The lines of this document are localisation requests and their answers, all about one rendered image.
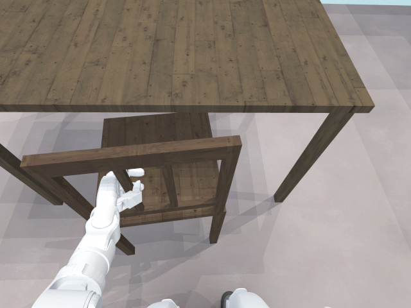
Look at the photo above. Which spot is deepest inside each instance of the table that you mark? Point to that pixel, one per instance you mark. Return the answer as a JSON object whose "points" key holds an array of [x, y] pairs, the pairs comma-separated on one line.
{"points": [[207, 56]]}

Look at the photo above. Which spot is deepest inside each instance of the left robot shin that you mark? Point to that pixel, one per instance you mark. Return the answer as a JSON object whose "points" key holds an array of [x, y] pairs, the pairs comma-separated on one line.
{"points": [[170, 300]]}

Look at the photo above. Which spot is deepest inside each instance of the robot left upper arm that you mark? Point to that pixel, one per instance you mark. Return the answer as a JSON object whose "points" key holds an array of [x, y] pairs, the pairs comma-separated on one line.
{"points": [[62, 298]]}

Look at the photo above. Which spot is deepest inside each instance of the robot right thigh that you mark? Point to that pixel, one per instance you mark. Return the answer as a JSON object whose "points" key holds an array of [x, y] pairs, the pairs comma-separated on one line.
{"points": [[245, 300]]}

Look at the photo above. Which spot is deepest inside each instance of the left robot forearm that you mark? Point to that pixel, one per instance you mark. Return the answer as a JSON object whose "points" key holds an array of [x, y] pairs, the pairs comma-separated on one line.
{"points": [[90, 262]]}

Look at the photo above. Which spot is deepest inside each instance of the robot left hand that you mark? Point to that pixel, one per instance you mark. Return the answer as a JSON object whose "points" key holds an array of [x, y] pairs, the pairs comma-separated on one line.
{"points": [[111, 192]]}

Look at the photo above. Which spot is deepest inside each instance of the chair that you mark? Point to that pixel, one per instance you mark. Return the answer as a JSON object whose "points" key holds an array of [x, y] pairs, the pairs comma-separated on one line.
{"points": [[178, 155]]}

